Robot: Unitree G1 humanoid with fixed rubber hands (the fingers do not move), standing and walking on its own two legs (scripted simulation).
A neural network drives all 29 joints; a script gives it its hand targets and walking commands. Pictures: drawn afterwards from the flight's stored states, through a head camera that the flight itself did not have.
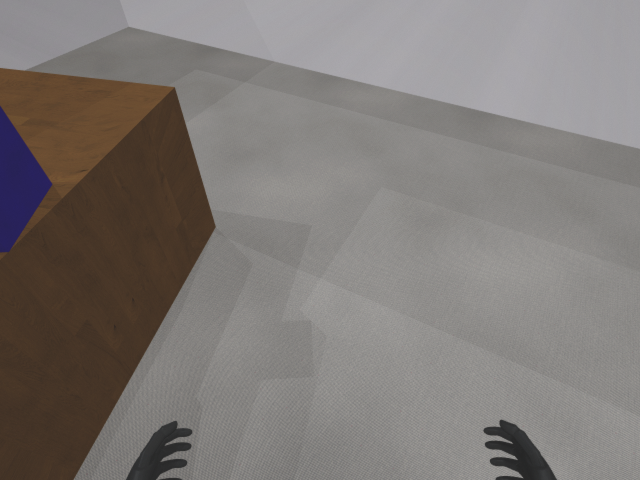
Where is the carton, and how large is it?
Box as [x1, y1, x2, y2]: [0, 106, 51, 251]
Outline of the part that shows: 0,106 0,251 8,251 46,193 51,183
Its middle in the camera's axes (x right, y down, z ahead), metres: -0.73 -0.13 +0.73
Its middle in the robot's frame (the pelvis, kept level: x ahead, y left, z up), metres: +0.65 +0.74 +0.02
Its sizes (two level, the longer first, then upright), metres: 0.210 0.200 0.250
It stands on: a pedestal, 0.65 m high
